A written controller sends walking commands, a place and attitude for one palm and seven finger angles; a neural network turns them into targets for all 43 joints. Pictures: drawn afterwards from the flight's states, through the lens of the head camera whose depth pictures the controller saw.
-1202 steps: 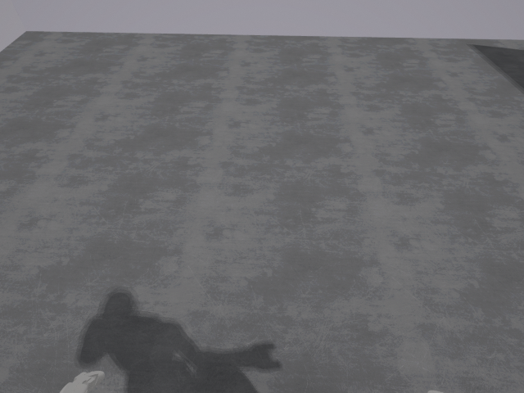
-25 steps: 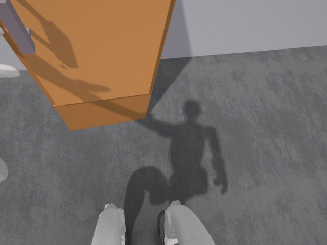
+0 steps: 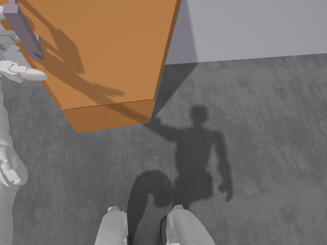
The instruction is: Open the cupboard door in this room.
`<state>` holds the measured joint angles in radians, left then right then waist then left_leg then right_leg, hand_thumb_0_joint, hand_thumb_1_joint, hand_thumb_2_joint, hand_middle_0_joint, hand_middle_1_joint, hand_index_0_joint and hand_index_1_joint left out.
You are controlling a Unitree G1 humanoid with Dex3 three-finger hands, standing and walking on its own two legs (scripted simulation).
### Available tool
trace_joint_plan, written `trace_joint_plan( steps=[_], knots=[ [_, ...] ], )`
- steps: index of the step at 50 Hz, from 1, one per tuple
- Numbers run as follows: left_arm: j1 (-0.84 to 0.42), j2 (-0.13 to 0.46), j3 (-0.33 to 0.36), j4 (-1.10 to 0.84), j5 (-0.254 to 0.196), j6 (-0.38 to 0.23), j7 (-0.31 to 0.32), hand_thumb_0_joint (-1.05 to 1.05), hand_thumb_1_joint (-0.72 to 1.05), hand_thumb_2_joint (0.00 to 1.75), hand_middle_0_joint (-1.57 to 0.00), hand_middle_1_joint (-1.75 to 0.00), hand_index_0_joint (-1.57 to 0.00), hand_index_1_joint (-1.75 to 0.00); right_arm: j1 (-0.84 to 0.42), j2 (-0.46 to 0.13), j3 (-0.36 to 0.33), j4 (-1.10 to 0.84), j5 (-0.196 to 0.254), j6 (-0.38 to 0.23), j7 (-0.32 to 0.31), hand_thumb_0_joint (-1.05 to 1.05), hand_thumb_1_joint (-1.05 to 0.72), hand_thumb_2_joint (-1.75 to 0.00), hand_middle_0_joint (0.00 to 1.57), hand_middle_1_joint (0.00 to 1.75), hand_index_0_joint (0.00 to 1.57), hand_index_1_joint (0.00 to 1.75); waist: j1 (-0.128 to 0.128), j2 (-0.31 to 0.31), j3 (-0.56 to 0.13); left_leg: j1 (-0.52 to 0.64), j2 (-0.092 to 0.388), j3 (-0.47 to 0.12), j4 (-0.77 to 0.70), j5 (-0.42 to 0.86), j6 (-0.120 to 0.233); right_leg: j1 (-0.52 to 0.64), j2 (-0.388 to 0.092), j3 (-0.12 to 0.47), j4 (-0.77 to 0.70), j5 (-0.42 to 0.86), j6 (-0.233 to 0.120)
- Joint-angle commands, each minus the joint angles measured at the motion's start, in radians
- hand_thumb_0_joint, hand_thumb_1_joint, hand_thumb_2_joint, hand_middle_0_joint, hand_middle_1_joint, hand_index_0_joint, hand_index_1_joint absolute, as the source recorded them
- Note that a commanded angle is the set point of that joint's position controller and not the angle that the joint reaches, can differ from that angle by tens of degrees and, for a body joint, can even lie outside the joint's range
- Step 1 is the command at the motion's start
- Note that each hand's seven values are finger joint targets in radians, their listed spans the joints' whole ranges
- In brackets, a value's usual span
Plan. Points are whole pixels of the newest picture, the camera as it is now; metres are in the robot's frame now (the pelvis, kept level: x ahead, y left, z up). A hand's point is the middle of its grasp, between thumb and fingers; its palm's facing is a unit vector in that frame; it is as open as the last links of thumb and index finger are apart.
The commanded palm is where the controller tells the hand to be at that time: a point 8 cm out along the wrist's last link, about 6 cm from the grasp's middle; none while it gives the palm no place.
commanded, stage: slide the fingers in behind the handle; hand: left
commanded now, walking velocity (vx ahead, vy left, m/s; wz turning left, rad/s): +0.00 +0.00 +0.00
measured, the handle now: (26, 27) +0.58 +0.26 +0.08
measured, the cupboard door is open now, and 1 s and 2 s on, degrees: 0 0 10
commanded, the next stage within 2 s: close the thumb around the handle in 0.68 s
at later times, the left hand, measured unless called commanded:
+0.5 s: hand (35, 49) +0.52 +0.24 +0.08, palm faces +0.15 -0.99 -0.01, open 14.0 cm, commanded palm +0.51 +0.28 +0.07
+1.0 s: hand (29, 48) +0.53 +0.25 +0.08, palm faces +0.15 -0.99 -0.01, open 12.7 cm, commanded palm +0.51 +0.27 +0.07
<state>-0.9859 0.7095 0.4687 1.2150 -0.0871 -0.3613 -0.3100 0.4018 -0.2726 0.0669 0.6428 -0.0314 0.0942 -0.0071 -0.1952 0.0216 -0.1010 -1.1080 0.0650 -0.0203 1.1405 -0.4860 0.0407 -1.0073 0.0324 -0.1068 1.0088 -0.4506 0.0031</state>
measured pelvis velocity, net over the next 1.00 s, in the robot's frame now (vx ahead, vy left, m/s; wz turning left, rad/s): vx -0.01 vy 0.00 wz -0.01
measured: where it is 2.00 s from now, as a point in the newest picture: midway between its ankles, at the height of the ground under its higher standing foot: outside the picture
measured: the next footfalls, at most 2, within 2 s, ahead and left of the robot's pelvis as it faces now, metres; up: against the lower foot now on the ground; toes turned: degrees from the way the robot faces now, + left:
none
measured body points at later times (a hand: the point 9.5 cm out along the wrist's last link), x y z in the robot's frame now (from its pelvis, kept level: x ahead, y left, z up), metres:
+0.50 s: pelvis -0.01 -0.01 +0.00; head +0.15 +0.02 +0.42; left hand +0.51 +0.29 +0.08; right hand -0.02 -0.28 -0.10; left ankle +0.02 +0.09 -0.65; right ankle +0.01 -0.13 -0.65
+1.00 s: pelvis -0.01 +0.00 +0.00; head +0.15 +0.04 +0.42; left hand +0.51 +0.30 +0.08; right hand -0.02 -0.27 -0.10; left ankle +0.02 +0.09 -0.65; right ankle +0.01 -0.13 -0.65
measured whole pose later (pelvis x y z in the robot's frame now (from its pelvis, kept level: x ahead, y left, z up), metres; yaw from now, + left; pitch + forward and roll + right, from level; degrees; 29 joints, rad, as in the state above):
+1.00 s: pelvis -0.01 +0.00 +0.00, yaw -1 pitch +25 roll -6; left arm -1.00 0.69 0.49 1.26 -0.06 -0.39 -0.24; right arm 0.40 -0.28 0.07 0.62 -0.03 0.08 -0.01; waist -0.21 0.03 -0.10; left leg -1.11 0.07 0.00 1.15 -0.48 0.04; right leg -1.03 0.03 -0.08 1.04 -0.45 0.00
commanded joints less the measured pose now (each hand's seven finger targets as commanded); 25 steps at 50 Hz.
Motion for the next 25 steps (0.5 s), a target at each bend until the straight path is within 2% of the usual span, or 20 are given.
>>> trace_joint_plan(
  steps=[1,3,4,6,8,11,12,13,14,15,18,19,20,21,22,23,24,25],
  knots=[
    [-0.443,0.194,0.006,-0.214,-0.015,-0.067,0.02,0.0,-0.5,0.3,-0.3,-1.2,-0.3,-1.2,0.212,-0.205,-0.076,-0.015,-0.006,-0.008,-0.01,0.0,-0.9,-0.9,0.2,0.3,0.2,0.3,-0.033,0.268,-0.502,0.624,0.004,-0.104,-0.122,0.53,-0.032,0.018,0.041,0.027,-0.086,0.263,-0.026],
    [-0.402,0.245,0.053,-0.2,-0.003,-0.065,0.048,0.0,-0.5,0.3,-0.3,-1.2,-0.3,-1.2,0.219,-0.205,-0.073,-0.028,-0.008,-0.006,-0.007,0.0,-0.9,-0.9,0.2,0.3,0.2,0.3,-0.006,0.263,-0.514,0.605,-0.002,-0.096,-0.123,0.549,-0.028,0.059,0.04,0.031,-0.081,0.284,-0.029],
    [-0.383,0.234,0.045,-0.187,0.005,-0.06,0.059,0.0,-0.5,0.3,-0.3,-1.2,-0.3,-1.2,0.214,-0.202,-0.072,-0.038,-0.006,-0.004,-0.005,0.0,-0.9,-0.9,0.2,0.3,0.2,0.3,-0.009,0.239,-0.509,0.585,-0.004,-0.085,-0.122,0.545,-0.025,0.073,0.039,0.035,-0.082,0.298,-0.023],
    [-0.359,0.265,0.071,-0.176,0.021,-0.058,0.083,0.0,-0.5,0.3,-0.3,-1.2,-0.3,-1.2,0.209,-0.2,-0.071,-0.052,-0.007,-0.005,-0.002,0.0,-0.9,-0.9,0.2,0.3,0.2,0.3,-0.001,0.188,-0.496,0.519,-0.01,-0.067,-0.121,0.501,-0.014,0.128,0.038,0.045,-0.083,0.312,-0.018],
    [-0.364,0.283,0.077,-0.185,0.035,-0.073,0.101,0.0,-0.5,0.3,-0.3,-1.2,-0.3,-1.2,0.205,-0.198,-0.068,-0.062,-0.007,-0.007,0.0,0.0,-0.9,-0.9,0.2,0.3,0.2,0.3,-0.003,0.177,-0.484,0.478,-0.014,-0.055,-0.118,0.48,-0.007,0.157,0.037,0.055,-0.079,0.327,-0.018],
    [-0.4,0.259,0.044,-0.195,0.041,-0.093,0.095,0.0,-0.5,0.3,-0.3,-1.2,-0.3,-1.2,0.194,-0.195,-0.068,-0.063,-0.001,-0.009,0.0,0.0,-0.9,-0.9,0.2,0.3,0.2,0.3,-0.021,0.166,-0.478,0.451,-0.014,-0.045,-0.115,0.421,-0.005,0.161,0.037,0.066,-0.084,0.307,-0.013],
    [-0.407,0.275,0.059,-0.206,0.032,-0.104,0.092,0.0,-0.5,0.3,-0.3,-1.2,-0.3,-1.2,0.191,-0.198,-0.07,-0.064,-0.001,-0.012,-0.002,0.0,-0.9,-0.9,0.2,0.3,0.2,0.3,-0.016,0.173,-0.486,0.454,-0.015,-0.046,-0.119,0.413,-0.007,0.17,0.036,0.068,-0.086,0.302,-0.014],
    [-0.425,0.248,0.045,-0.22,0.021,-0.117,0.085,0.0,-0.5,0.3,-0.3,-1.2,-0.3,-1.2,0.192,-0.196,-0.07,-0.061,-0.002,-0.015,-0.002,0.0,-0.9,-0.9,0.2,0.3,0.2,0.3,-0.02,0.181,-0.509,0.467,-0.017,-0.047,-0.112,0.425,-0.005,0.166,0.038,0.07,-0.081,0.309,-0.017],
    [-0.418,0.251,0.055,-0.202,0.012,-0.119,0.078,0.0,-0.5,0.3,-0.3,-1.2,-0.3,-1.2,0.191,-0.197,-0.073,-0.054,0.0,-0.016,-0.003,0.0,-0.9,-0.9,0.2,0.3,0.2,0.3,-0.02,0.173,-0.518,0.467,-0.015,-0.047,-0.11,0.423,-0.007,0.172,0.039,0.071,-0.081,0.313,-0.015],
    [-0.399,0.27,0.068,-0.184,0.01,-0.118,0.071,0.0,-0.5,0.3,-0.3,-1.2,-0.3,-1.2,0.191,-0.2,-0.073,-0.053,0.001,-0.018,-0.006,0.0,-0.9,-0.9,0.2,0.3,0.2,0.3,-0.014,0.164,-0.517,0.454,-0.015,-0.046,-0.109,0.417,-0.007,0.179,0.037,0.073,-0.081,0.31,-0.015],
    [-0.402,0.229,0.036,-0.16,0.007,-0.101,0.057,0.0,-0.5,0.3,-0.3,-1.2,-0.3,-1.2,0.198,-0.197,-0.071,-0.047,0.004,-0.018,-0.007,0.0,-0.9,-0.9,0.2,0.3,0.2,0.3,-0.022,0.185,-0.494,0.458,-0.018,-0.044,-0.111,0.406,-0.004,0.153,0.037,0.071,-0.084,0.298,-0.015],
    [-0.392,0.262,0.051,-0.155,0.015,-0.094,0.056,0.0,-0.5,0.3,-0.3,-1.2,-0.3,-1.2,0.196,-0.202,-0.071,-0.047,0.005,-0.015,-0.01,0.0,-0.9,-0.9,0.2,0.3,0.2,0.3,-0.012,0.186,-0.5,0.456,-0.015,-0.046,-0.113,0.404,-0.007,0.154,0.034,0.07,-0.081,0.294,-0.015],
    [-0.396,0.247,0.037,-0.14,0.015,-0.082,0.055,0.0,-0.5,0.3,-0.3,-1.2,-0.3,-1.2,0.194,-0.199,-0.069,-0.047,0.007,-0.015,-0.01,0.0,-0.9,-0.9,0.2,0.3,0.2,0.3,-0.023,0.184,-0.48,0.445,-0.016,-0.043,-0.115,0.388,-0.004,0.145,0.034,0.071,-0.088,0.283,-0.012],
    [-0.395,0.262,0.044,-0.134,0.016,-0.074,0.056,0.0,-0.5,0.3,-0.3,-1.2,-0.3,-1.2,0.194,-0.201,-0.067,-0.048,0.008,-0.014,-0.013,0.0,-0.9,-0.9,0.2,0.3,0.2,0.3,-0.022,0.169,-0.468,0.421,-0.017,-0.04,-0.113,0.372,-0.001,0.152,0.033,0.075,-0.091,0.278,-0.011],
    [-0.416,0.263,0.038,-0.133,0.019,-0.069,0.058,0.0,-0.5,0.3,-0.3,-1.2,-0.3,-1.2,0.194,-0.201,-0.066,-0.048,0.008,-0.015,-0.015,0.0,-0.9,-0.9,0.2,0.3,0.2,0.3,-0.032,0.152,-0.454,0.408,-0.016,-0.042,-0.115,0.355,0.0,0.151,0.033,0.074,-0.094,0.268,-0.009],
    [-0.423,0.276,0.053,-0.15,0.014,-0.075,0.06,0.0,-0.5,0.3,-0.3,-1.2,-0.3,-1.2,0.195,-0.202,-0.066,-0.051,0.007,-0.017,-0.016,0.0,-0.9,-0.9,0.2,0.3,0.2,0.3,-0.024,0.17,-0.466,0.413,-0.019,-0.042,-0.111,0.36,0.001,0.151,0.033,0.077,-0.09,0.27,-0.012],
    [-0.45,0.289,0.057,-0.169,0.012,-0.082,0.061,0.0,-0.5,0.3,-0.3,-1.2,-0.3,-1.2,0.194,-0.202,-0.065,-0.05,0.006,-0.021,-0.017,0.0,-0.9,-0.9,0.2,0.3,0.2,0.3,-0.026,0.182,-0.5,0.419,-0.018,-0.041,-0.107,0.367,0.001,0.161,0.032,0.081,-0.087,0.278,-0.009],
    [-0.448,0.329,0.088,-0.185,0.015,-0.091,0.064,0.0,-0.5,0.3,-0.3,-1.2,-0.3,-1.2,0.195,-0.204,-0.067,-0.05,0.003,-0.023,-0.018,0.0,-0.9,-0.9,0.2,0.3,0.2,0.3,-0.014,0.193,-0.527,0.423,-0.017,-0.041,-0.103,0.388,-0.001,0.178,0.031,0.081,-0.081,0.296,-0.012]
  ],
)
